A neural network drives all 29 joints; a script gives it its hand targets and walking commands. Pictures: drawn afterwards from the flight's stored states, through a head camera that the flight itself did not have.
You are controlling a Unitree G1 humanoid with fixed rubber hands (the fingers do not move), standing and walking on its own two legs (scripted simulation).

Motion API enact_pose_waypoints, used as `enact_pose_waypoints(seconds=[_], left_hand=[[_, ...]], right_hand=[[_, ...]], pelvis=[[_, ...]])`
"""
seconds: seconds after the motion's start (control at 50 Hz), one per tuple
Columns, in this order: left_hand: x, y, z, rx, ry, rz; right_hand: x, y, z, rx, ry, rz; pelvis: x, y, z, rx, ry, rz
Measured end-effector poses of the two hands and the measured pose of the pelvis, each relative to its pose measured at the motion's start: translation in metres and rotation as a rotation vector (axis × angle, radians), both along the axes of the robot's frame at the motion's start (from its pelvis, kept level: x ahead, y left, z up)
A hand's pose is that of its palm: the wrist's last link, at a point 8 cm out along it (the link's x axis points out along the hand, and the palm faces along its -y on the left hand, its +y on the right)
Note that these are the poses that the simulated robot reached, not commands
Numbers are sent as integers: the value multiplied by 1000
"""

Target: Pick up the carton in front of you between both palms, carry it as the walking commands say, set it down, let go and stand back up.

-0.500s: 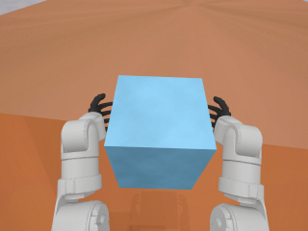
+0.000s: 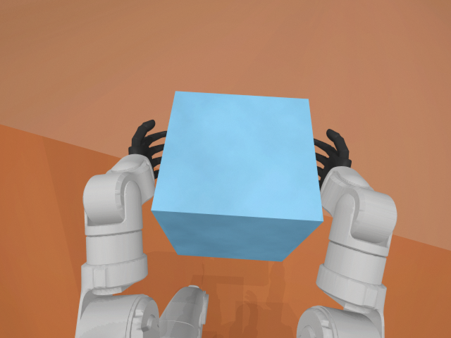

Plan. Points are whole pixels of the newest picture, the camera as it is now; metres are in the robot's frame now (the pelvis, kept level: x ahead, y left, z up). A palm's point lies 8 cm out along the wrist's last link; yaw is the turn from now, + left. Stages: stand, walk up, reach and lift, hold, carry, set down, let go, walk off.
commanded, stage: carry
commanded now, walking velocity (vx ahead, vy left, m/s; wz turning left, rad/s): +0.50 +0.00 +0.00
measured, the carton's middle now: (235, 186) +0.37 +0.04 +0.05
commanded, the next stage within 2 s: none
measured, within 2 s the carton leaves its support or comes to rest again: neither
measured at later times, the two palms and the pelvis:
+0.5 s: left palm (239, 7) +0.71 +0.09 +0.21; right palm (391, 26) +0.68 -0.21 +0.21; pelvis +0.34 -0.01 +0.06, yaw -3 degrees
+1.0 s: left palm out of the picture +1.02 +0.08 +0.26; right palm out of the picture +1.02 -0.22 +0.26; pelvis +0.66 -0.07 +0.10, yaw -2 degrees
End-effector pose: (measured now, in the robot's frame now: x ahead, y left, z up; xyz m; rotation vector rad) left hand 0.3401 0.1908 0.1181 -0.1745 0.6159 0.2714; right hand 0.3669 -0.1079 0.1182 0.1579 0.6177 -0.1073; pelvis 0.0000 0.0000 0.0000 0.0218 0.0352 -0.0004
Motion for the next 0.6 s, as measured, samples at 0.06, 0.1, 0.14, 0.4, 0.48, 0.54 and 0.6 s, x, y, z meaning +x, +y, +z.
enact_pose_waypoints(seconds=[0.06,0.1,0.14,0.4,0.48,0.54,0.6], left_hand=[[50,-15,25,21,-53,-37],[85,-26,40,35,-85,-69],[120,-38,50,47,-106,-101],[310,-106,65,0,5,-245],[359,-106,83,-5,-46,-212],[396,-103,94,1,-74,-182],[436,-103,100,5,-73,-156]], right_hand=[[38,-16,18,-6,-54,-31],[63,-29,29,-11,-86,-58],[90,-40,37,-16,-107,-84],[232,-103,58,-27,13,-222],[292,-105,85,-40,-39,-196],[342,-104,102,-46,-67,-163],[393,-104,108,-51,-67,-127]], pelvis=[[40,-1,7,10,10,-12],[69,0,9,15,18,-25],[99,2,8,21,25,-39],[277,7,43,8,1,-60],[324,-6,54,-3,13,-62],[365,-21,58,-10,27,-56],[412,-39,59,-22,39,-49]])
